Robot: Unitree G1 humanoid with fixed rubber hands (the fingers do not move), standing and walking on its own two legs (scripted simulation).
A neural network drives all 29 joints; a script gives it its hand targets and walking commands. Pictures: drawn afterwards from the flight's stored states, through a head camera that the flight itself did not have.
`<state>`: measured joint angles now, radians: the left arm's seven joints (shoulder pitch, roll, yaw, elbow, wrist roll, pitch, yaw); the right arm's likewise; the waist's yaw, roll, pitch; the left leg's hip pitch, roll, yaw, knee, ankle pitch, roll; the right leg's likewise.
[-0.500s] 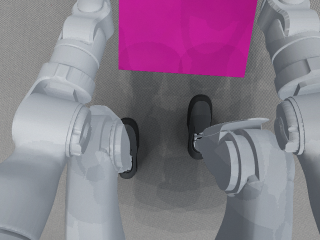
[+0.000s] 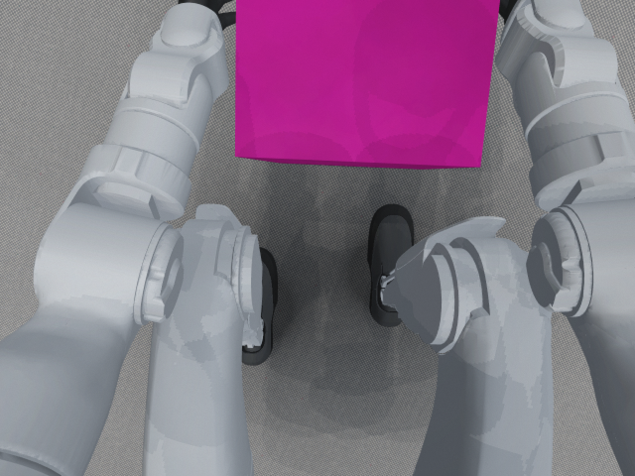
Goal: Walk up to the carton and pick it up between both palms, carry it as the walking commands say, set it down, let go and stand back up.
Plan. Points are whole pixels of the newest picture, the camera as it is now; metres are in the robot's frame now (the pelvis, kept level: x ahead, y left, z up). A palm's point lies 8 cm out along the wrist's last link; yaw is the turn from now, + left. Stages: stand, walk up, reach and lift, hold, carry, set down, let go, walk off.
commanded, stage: reach and lift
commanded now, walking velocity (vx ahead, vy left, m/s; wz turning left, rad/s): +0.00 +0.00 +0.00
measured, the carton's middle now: (357, 74) +0.50 -0.02 -0.20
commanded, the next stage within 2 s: none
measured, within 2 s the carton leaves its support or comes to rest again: neither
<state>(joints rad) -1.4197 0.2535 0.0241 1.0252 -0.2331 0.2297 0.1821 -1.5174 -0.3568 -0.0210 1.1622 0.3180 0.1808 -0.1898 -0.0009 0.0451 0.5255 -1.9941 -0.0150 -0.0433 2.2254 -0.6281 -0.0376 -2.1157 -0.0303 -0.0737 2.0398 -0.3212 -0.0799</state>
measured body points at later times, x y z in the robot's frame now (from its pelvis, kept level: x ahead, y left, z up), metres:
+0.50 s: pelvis -0.01 +0.01 +0.03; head +0.32 +0.00 +0.33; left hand +0.54 +0.14 -0.07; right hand +0.55 -0.17 -0.06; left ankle +0.12 +0.13 -0.35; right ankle +0.20 -0.10 -0.35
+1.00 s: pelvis -0.01 +0.01 +0.08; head +0.29 -0.01 +0.40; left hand +0.53 +0.13 +0.00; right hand +0.53 -0.17 +0.00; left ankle +0.12 +0.13 -0.35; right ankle +0.20 -0.10 -0.35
